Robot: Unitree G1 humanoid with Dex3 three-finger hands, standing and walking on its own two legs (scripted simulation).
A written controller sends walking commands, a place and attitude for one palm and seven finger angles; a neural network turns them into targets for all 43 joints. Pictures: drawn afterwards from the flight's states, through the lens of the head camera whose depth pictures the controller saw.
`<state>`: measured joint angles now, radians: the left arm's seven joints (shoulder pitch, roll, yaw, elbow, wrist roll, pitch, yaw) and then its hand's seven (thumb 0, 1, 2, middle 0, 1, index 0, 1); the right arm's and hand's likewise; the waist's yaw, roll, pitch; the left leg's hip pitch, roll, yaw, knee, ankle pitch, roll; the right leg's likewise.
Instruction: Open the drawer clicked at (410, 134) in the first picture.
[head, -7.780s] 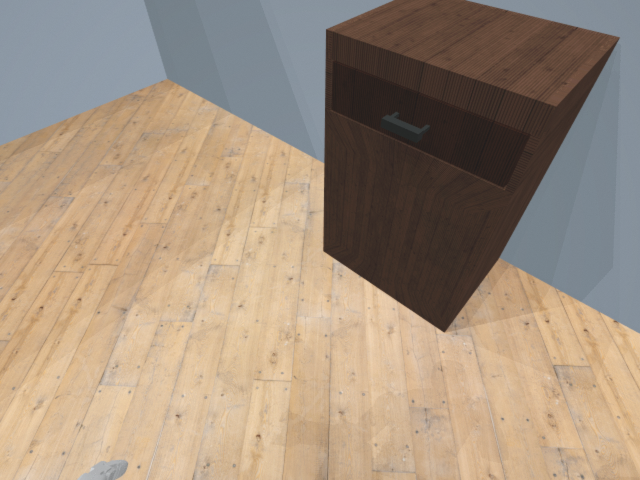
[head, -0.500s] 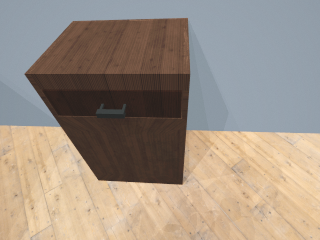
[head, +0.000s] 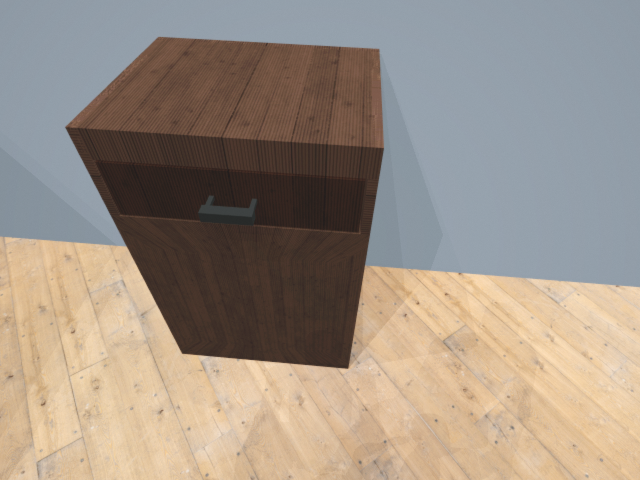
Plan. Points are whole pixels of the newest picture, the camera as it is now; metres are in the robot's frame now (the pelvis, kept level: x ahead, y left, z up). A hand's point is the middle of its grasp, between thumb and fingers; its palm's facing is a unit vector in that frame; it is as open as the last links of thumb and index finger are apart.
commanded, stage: come to a stop and stand still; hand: left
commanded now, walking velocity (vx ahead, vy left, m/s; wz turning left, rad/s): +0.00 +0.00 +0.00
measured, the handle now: (229, 208) +0.61 +0.22 -0.05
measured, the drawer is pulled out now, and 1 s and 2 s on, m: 0.00 0.00 0.00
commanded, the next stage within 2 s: look again from close up in 0.12 s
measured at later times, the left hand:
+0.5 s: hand out of the picture +0.05 +0.22 -0.18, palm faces +0.04 -0.98 -0.20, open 7.3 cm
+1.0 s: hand out of the picture +0.01 +0.24 -0.18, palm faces +0.02 -0.98 -0.17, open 7.3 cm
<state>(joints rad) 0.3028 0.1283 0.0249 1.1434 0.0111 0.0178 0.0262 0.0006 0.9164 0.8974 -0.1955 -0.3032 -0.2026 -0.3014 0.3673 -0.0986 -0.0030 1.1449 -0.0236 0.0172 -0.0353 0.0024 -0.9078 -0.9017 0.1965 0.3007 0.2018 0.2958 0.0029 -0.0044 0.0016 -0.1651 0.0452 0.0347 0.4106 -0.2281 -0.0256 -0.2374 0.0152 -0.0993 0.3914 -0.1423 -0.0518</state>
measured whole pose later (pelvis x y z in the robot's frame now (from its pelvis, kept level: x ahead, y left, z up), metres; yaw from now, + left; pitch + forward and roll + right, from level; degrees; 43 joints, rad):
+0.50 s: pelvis +0.01 +0.04 -0.01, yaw +1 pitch -1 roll -1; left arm 0.30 0.18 0.02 1.00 0.02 0.01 0.03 0.00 0.91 0.90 -0.20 -0.30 -0.20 -0.30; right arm 0.37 -0.16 -0.01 1.01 -0.03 -0.01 -0.03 0.00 -0.91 -0.90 0.20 0.30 0.20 0.30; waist -0.02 -0.01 -0.04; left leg -0.22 0.01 0.04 0.57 -0.33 0.03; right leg -0.27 -0.03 -0.09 0.52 -0.23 0.00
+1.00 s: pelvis +0.02 +0.07 +0.00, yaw +0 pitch -3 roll +0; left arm 0.35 0.16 0.00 1.07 0.03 0.02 0.03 0.00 0.91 0.90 -0.19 -0.30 -0.20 -0.30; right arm 0.30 -0.16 0.00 1.08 -0.02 0.00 -0.02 0.00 -0.91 -0.90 0.20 0.30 0.20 0.30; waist 0.00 -0.02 0.01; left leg -0.11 -0.04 0.07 0.44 -0.29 0.07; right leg -0.20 -0.07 -0.05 0.46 -0.20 0.03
